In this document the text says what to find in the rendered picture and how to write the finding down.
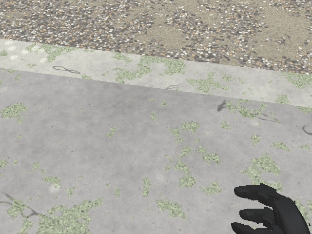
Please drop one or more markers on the robot right hand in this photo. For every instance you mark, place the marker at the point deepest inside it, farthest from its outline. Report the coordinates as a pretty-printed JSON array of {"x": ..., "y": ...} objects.
[{"x": 285, "y": 218}]

